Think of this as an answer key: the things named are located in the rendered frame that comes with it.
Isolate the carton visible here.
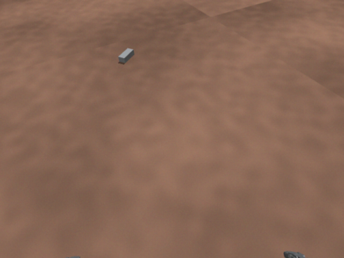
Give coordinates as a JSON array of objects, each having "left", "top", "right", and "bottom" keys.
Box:
[{"left": 118, "top": 48, "right": 134, "bottom": 63}]

